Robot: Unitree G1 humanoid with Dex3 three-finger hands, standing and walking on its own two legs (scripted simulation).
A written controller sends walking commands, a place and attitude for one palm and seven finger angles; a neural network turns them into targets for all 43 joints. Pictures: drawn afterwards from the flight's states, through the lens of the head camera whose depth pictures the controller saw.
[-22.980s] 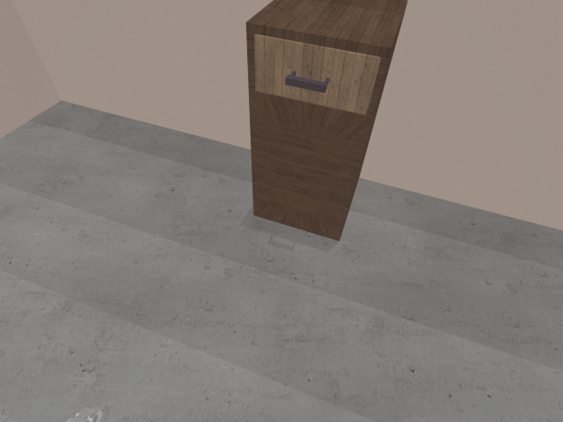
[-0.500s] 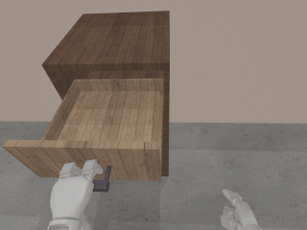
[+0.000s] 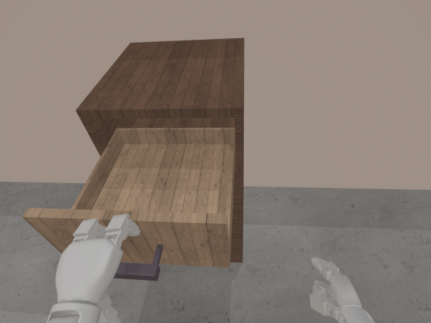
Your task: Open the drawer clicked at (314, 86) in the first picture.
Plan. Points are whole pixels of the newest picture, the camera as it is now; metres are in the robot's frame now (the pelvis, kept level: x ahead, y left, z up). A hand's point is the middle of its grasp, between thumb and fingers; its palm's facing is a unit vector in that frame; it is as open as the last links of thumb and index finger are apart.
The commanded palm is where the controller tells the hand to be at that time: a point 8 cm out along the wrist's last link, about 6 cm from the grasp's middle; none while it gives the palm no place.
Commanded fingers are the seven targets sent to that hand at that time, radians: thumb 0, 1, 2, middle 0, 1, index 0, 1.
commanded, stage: lift the hand off the handle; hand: left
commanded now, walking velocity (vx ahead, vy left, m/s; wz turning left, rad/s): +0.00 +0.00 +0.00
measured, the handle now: (129, 259) +0.23 +0.21 +0.00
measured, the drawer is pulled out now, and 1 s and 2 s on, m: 0.30 0.30 0.30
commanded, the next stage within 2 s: draw the hand back to the body in 0.66 s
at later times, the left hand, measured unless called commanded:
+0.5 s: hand (88, 251) +0.18 +0.21 +0.13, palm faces +0.15 -0.17 -0.98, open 13.9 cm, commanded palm +0.14 +0.21 +0.20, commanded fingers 0.00 -0.50 0.30 -0.30 -1.20 -0.30 -1.20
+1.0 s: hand (81, 247) +0.18 +0.22 +0.14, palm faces +0.12 -0.16 -0.98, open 13.8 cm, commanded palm +0.14 +0.22 +0.20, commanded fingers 0.00 -0.50 0.30 -0.30 -1.20 -0.30 -1.20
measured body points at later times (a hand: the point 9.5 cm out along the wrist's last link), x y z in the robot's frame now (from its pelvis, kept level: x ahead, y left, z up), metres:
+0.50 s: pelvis +0.00 +0.01 +0.01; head -0.02 -0.03 +0.46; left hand +0.17 +0.22 +0.18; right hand +0.24 -0.17 -0.06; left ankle +0.00 +0.13 -0.71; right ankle -0.02 -0.09 -0.71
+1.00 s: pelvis -0.01 +0.01 +0.02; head -0.02 -0.03 +0.47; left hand +0.17 +0.23 +0.19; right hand +0.23 -0.17 -0.06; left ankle +0.00 +0.13 -0.71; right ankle -0.02 -0.09 -0.71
